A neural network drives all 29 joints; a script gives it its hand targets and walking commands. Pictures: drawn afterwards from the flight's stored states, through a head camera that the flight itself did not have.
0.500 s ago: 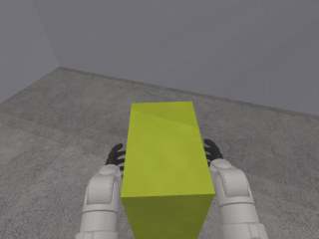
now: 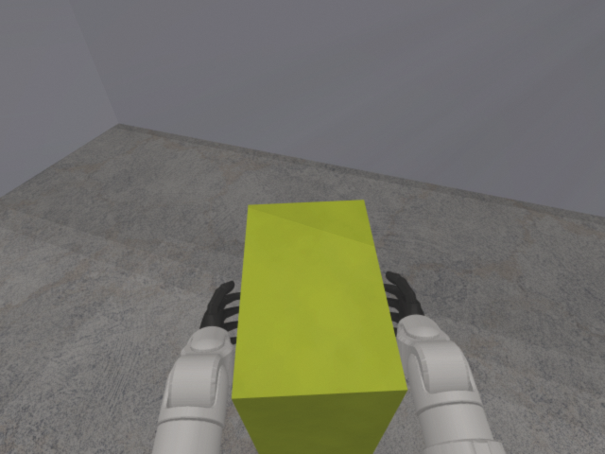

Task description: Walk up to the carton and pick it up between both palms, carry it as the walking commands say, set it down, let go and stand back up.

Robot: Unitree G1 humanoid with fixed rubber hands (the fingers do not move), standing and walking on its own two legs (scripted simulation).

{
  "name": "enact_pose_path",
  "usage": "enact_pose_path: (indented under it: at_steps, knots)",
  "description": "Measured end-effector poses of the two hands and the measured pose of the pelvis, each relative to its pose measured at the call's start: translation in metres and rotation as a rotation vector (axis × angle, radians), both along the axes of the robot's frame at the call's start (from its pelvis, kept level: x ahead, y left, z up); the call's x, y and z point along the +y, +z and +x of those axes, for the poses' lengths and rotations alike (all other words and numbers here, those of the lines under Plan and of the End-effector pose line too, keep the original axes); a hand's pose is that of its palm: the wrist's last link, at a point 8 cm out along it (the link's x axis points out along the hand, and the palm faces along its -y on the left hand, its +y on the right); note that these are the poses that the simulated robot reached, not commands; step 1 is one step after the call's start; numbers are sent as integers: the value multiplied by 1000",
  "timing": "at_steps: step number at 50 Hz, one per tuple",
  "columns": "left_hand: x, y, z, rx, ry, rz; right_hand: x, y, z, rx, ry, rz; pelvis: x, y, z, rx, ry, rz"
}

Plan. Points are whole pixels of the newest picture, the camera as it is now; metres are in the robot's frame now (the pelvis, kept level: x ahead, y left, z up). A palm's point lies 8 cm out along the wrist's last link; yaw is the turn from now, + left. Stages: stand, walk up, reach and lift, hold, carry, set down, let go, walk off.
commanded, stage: hold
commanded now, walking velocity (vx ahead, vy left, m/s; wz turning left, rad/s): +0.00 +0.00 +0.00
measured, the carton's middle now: (311, 334) +0.31 +0.00 -0.02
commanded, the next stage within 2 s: set down in 0.72 s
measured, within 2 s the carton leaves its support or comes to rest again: neither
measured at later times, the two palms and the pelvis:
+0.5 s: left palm (199, 324) +0.29 +0.15 +0.06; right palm (397, 309) +0.29 -0.12 +0.06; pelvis -0.01 +0.02 +0.01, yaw +6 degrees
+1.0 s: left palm (212, 336) +0.30 +0.14 +0.01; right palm (397, 333) +0.29 -0.12 +0.01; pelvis +0.00 +0.03 +0.00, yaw +5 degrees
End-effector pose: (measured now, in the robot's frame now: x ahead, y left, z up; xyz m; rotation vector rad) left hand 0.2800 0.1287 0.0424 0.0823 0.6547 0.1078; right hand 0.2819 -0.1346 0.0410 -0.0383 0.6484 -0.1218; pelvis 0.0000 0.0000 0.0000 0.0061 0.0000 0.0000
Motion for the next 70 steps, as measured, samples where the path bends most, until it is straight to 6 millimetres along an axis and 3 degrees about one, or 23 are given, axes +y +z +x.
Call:
enact_pose_path:
  at_steps: [6, 16, 36, 51, 70]
  knots:
    - [3, -1, -5, 21, -4, 6, 3, 0, -2, 20, -11, 19, 2, 3, -7, -77, 30, -3]
    - [9, 14, 6, -8, 13, -42, 9, 17, 6, -8, -55, 70, 11, 4, -13, -130, 80, -4]
    - [28, 13, 12, 3, -36, -1, 26, 17, 10, 0, -18, 18, 34, 9, 6, -165, 91, -16]
    - [11, -33, 19, 77, -41, -3, 9, -35, 7, 73, -36, 30, 25, 3, 2, -94, 86, -8]
    - [12, -88, 29, 49, 26, -68, 11, -90, 31, 48, -35, 74, 5, -17, -19, 74, 108, 1]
